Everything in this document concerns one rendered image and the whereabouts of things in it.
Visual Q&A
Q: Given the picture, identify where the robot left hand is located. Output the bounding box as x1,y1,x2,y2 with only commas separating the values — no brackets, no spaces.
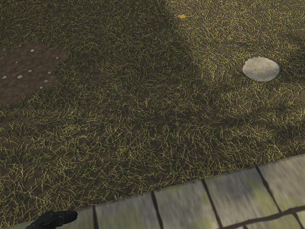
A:
25,210,78,229

